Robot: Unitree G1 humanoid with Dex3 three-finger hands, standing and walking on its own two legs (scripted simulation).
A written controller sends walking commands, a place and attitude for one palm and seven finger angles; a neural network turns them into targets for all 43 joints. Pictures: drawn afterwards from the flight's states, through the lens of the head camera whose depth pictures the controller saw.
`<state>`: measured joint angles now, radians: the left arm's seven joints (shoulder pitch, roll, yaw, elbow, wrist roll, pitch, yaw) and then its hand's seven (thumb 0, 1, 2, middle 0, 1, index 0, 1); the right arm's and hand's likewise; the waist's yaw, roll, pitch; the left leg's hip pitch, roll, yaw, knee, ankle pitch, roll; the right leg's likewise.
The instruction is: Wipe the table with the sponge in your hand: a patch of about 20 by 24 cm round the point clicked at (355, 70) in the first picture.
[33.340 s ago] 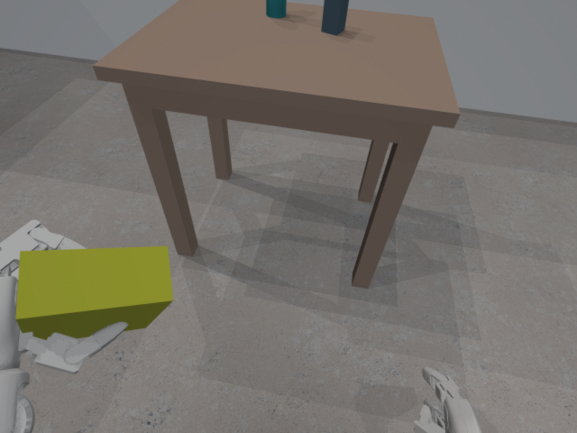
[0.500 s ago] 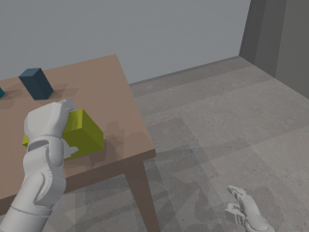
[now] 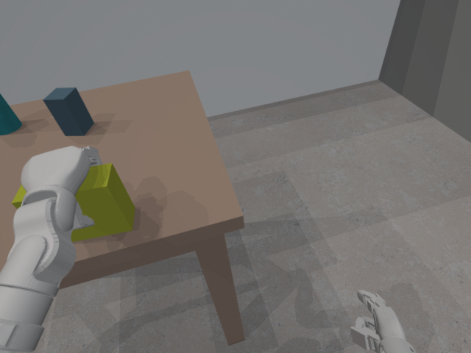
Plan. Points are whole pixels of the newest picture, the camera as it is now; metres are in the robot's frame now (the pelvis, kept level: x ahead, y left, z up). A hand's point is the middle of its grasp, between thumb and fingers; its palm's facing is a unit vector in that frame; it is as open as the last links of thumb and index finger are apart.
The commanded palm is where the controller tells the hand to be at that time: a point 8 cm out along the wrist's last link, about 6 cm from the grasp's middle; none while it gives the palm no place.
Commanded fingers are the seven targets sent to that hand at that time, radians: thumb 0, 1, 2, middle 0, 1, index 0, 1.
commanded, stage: wipe forward along the middle lane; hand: left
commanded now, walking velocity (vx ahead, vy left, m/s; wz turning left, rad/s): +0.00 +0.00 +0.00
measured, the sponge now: (86, 212) +0.30 +0.31 +0.10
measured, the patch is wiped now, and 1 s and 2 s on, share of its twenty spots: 1.00 1.00 1.00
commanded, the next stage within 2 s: slide back across to the first lane in 1.42 s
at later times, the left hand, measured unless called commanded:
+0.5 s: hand (76, 173) +0.34 +0.33 +0.15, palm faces -0.04 -0.01 -1.00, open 9.9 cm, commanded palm +0.33 +0.34 +0.18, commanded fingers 0.00 0.10 1.30 -1.20 -1.60 -1.20 -1.60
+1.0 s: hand (79, 155) +0.39 +0.35 +0.15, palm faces -0.07 +0.02 -1.00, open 9.9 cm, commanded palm +0.38 +0.36 +0.18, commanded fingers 0.00 0.10 1.30 -1.20 -1.60 -1.20 -1.60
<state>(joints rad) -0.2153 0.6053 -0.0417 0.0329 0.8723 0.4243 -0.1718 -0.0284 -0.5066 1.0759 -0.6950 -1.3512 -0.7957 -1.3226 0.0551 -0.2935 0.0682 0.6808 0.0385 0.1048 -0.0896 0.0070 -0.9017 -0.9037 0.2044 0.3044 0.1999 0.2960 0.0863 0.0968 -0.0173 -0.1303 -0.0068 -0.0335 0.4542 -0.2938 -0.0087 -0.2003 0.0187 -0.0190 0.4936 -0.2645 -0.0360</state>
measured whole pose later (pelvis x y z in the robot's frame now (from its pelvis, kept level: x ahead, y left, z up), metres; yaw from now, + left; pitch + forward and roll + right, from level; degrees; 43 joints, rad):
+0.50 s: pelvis -0.02 +0.00 +0.00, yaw +1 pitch +0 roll +0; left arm -0.55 0.64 -0.03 0.54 0.93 0.21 -0.14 0.00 -0.54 1.10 -0.73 -1.30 -0.80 -1.33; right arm 0.15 -0.30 0.05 0.72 0.04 0.08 -0.11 0.01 -0.90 -0.90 0.21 0.30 0.20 0.30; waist 0.04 0.07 -0.02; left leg -0.21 -0.01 -0.04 0.46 -0.26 -0.01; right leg -0.27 0.02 -0.03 0.47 -0.22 -0.03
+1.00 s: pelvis -0.02 +0.02 +0.00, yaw +0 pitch +5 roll +0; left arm -0.77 0.69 -0.02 0.86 0.99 0.05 -0.07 0.00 -0.57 1.13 -0.74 -1.28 -0.81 -1.33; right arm 0.24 -0.30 0.02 0.74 0.06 0.08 -0.11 0.00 -0.90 -0.90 0.21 0.30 0.20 0.30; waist 0.01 0.05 -0.06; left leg -0.31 -0.02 -0.03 0.48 -0.26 0.01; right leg -0.36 0.01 -0.01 0.46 -0.20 -0.01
